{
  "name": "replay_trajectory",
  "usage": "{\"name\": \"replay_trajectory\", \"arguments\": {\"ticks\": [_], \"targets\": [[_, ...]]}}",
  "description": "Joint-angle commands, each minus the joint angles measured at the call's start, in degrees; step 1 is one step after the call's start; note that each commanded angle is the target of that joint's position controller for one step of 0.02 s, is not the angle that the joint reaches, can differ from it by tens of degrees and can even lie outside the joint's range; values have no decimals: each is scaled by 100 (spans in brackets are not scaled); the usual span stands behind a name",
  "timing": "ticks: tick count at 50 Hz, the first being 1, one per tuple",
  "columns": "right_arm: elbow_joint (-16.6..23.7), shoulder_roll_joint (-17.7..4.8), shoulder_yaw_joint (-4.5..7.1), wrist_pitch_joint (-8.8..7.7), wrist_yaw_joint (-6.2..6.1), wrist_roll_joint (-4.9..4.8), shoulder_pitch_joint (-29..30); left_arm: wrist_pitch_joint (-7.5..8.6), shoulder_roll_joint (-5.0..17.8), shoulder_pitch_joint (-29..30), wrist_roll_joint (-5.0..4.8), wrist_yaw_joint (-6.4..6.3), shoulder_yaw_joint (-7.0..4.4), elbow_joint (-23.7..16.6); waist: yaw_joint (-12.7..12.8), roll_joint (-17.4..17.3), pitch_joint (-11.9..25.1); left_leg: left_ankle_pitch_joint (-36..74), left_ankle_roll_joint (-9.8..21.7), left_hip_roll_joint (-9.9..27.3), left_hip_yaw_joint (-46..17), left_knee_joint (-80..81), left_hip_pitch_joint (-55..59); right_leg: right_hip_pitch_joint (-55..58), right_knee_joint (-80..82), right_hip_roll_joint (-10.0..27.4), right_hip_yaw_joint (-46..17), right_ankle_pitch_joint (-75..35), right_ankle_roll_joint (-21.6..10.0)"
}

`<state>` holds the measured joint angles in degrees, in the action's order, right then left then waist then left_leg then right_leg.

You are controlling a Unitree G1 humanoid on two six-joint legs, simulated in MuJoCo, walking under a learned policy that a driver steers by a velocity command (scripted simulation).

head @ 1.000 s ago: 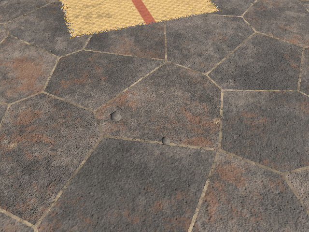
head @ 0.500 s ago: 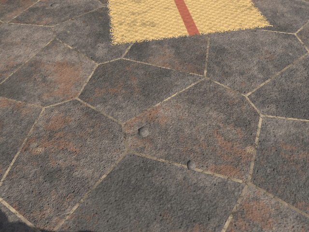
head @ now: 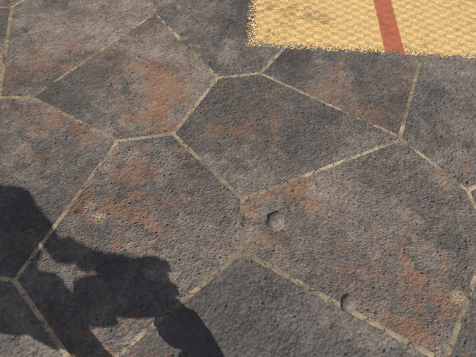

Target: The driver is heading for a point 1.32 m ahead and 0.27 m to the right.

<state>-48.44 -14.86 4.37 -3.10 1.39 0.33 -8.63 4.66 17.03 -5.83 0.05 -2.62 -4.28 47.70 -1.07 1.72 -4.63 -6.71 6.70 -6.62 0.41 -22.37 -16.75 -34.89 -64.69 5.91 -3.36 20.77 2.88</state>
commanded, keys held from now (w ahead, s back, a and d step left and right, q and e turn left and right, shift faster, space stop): no key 1.00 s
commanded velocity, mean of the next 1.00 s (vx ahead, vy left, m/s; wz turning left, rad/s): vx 0.04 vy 0.00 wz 0.07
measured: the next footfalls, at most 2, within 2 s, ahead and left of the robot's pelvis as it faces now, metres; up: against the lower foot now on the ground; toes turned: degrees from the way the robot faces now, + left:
right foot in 0.24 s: +0.19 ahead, -0.17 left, +0.00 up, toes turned +2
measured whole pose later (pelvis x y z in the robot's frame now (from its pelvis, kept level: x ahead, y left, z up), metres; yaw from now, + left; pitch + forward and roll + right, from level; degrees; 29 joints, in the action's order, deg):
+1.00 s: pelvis +0.10 -0.05 +0.00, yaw +1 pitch -2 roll +0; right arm -61.8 -12.4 1.4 -0.3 -1.7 0.3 -12.4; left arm 0.1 13.5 -6.6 0.1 -1.7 -2.8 60.0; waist -0.1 0.3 -2.7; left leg -19.7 1.1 -1.8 -2.7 -27.9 -6.2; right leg -14.9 -28.3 -0.6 0.1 11.5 -0.5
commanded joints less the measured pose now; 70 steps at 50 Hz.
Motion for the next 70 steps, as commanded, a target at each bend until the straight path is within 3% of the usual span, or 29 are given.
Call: {"name": "replay_trajectory", "arguments": {"ticks": [1,5,8,10,11,12,13,14,15,16,19,28,47,70], "targets": [[273,-791,147,-55,-113,9,98,-141,291,-804,59,-53,-72,-67,309,-486,1036,3810,970,1537,-802,515,247,567,785,7,81,-699,99],[179,-804,100,84,-200,4,17,-188,283,-212,-12,6,-12,-197,81,-625,1090,2912,657,1446,-716,508,442,882,2059,-84,107,-1522,101],[71,-738,33,140,-208,46,-72,-199,356,48,-30,62,-13,-233,-21,-712,970,2313,621,1559,-929,383,631,1071,2665,-174,91,-1350,68],[14,-654,-28,166,-209,19,-72,-161,380,27,-4,107,-21,-218,54,-740,940,2165,543,1613,-1096,77,748,1352,3207,-271,136,-1140,-62],[-2,-577,-75,177,-220,-29,-24,-121,351,-137,27,135,-16,-153,218,-679,944,1910,377,1512,-1097,-137,689,1785,3872,-318,190,-1637,-185],[-48,-473,-125,155,-225,-15,-245,-83,507,-253,98,138,-38,-108,226,-459,1001,1437,95,1294,-1085,-308,532,2390,4329,-79,-78,-2872,-328],[-61,-389,-158,104,-221,123,-593,-85,848,-357,155,108,-89,-119,-15,45,1283,474,-156,921,-855,-672,237,3115,4015,546,-594,-4547,-577],[-182,-305,-146,100,-237,87,-1047,-131,748,-203,165,109,-53,-31,-322,791,1397,-874,-406,586,-592,-762,-121,3319,3768,858,-857,-4732,-1179],[-187,-436,-152,129,-249,74,-775,-170,367,-94,115,142,19,-33,-156,800,1399,-1098,-519,640,-526,-682,107,3039,3921,837,-964,-4048,-1294],[-168,-538,-123,188,-253,34,-562,-190,263,56,86,173,49,-31,-130,667,1272,-897,-518,666,-531,-514,196,2843,3954,585,-757,-3365,-1099],[-259,-627,-90,384,-279,-6,-351,-161,425,71,43,224,4,43,16,179,896,-187,-348,728,-657,-321,276,2520,3797,39,-209,-2622,-652],[-618,-490,-97,347,-289,-26,-351,-244,339,100,6,152,7,388,75,-172,780,433,-372,799,-670,-307,434,2722,3620,-159,-16,-2806,-636],[-1178,-407,-191,247,-325,-7,-510,-406,276,63,10,74,37,964,97,-190,358,-364,-440,806,-572,56,252,2734,3911,-344,52,-1873,-519],[-1369,-174,-275,185,-354,-9,-1031,-428,140,-327,-1,29,118,1315,122,-188,208,-681,-469,752,-436,151,91,2575,4019,-392,14,-1434,-543]]}}
Velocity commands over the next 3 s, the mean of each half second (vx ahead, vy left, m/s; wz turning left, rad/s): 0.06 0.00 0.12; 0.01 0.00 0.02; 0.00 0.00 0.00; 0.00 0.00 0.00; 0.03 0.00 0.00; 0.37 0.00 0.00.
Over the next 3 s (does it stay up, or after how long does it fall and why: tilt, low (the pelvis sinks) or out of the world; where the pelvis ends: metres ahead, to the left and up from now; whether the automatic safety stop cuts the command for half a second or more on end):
stays up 0.29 -0.09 0.00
